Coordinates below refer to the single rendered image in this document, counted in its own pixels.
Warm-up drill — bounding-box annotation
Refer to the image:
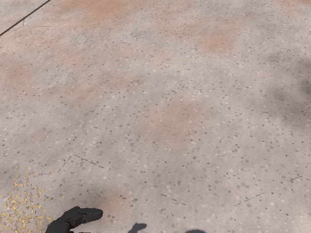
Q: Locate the robot left hand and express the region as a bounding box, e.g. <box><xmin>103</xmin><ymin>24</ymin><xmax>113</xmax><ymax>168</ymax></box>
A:
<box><xmin>45</xmin><ymin>206</ymin><xmax>103</xmax><ymax>233</ymax></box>

